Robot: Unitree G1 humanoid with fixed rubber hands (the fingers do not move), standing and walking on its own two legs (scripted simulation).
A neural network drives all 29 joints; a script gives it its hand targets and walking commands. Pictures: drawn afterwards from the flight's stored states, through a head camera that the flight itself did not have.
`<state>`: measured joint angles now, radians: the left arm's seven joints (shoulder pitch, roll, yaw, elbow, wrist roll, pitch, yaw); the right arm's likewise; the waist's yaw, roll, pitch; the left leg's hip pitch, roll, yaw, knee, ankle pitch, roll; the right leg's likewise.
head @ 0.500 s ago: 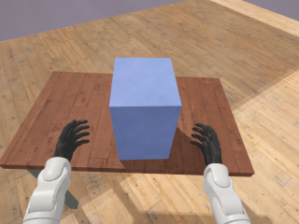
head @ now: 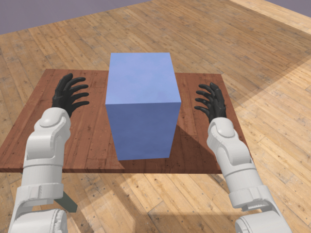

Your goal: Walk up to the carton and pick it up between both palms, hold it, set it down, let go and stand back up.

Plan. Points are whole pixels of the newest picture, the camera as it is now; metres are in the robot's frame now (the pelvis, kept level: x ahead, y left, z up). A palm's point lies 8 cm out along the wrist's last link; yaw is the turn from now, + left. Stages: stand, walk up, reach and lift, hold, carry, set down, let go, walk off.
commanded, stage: reach and lift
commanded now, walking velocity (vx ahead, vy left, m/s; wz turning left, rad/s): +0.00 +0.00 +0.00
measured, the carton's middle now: (142, 109) +0.45 +0.08 +0.04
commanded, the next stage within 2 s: none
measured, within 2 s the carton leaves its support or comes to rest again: neither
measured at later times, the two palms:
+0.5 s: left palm (58, 72) +0.40 +0.26 +0.20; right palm (214, 80) +0.44 -0.10 +0.18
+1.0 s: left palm (67, 44) +0.45 +0.25 +0.24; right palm (216, 57) +0.47 -0.10 +0.22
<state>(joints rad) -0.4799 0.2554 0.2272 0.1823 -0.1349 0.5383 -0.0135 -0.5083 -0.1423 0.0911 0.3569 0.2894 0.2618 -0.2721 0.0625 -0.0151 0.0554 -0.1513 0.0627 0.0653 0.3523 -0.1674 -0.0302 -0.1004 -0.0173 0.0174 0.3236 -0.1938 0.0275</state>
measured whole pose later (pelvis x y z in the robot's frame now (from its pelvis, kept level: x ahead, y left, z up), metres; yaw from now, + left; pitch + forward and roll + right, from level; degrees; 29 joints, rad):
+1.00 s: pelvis +0.01 -0.01 +0.00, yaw +1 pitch +5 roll -1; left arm -1.16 0.43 0.07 0.92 -0.23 0.47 0.04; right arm -1.19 -0.22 0.13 1.00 0.50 0.36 -0.28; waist 0.04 -0.02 -0.07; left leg -0.27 0.08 0.03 0.35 -0.16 -0.04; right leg -0.18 0.01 -0.01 0.25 -0.16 0.02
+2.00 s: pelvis +0.01 +0.00 -0.01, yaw +1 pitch +12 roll -1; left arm -1.03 0.17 0.20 1.23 0.01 -0.07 0.08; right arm -1.01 -0.05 -0.09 1.25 0.16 -0.05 -0.19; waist 0.07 -0.04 -0.12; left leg -0.45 0.07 0.03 0.43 -0.18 -0.03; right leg -0.36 0.00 0.00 0.35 -0.19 0.03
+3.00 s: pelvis +0.03 +0.00 +0.00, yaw +4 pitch +3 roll +0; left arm -0.88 -0.09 0.64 0.73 0.50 0.08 -0.07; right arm -0.83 0.22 -0.60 0.84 -0.49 -0.11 -0.09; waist 0.06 -0.06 0.07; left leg -0.18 0.05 0.10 0.28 -0.15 -0.02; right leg -0.11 -0.04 -0.06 0.27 -0.21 0.03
